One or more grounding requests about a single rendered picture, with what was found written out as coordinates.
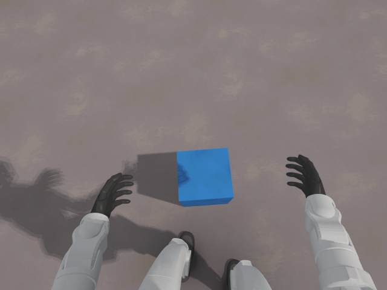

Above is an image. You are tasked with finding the left robot foot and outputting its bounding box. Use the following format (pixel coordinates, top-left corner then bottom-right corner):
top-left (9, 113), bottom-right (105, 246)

top-left (180, 231), bottom-right (195, 283)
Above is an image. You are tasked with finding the robot right forearm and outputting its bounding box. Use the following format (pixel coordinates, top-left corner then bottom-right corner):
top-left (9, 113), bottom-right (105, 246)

top-left (304, 194), bottom-right (377, 290)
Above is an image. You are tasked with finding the robot right hand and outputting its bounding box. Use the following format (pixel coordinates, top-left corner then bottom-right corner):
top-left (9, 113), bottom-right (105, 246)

top-left (285, 155), bottom-right (326, 198)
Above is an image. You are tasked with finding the robot left hand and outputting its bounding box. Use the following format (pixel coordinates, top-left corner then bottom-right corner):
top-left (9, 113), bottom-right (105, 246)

top-left (91, 173), bottom-right (134, 218)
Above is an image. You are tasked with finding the robot left forearm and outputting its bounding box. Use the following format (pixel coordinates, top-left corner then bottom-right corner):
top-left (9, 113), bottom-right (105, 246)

top-left (51, 213), bottom-right (109, 290)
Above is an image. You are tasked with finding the right robot shin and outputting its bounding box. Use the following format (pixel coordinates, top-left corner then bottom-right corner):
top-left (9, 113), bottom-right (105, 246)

top-left (235, 260), bottom-right (252, 268)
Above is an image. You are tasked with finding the carton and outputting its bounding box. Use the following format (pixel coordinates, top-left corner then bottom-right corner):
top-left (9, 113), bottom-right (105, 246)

top-left (177, 148), bottom-right (234, 207)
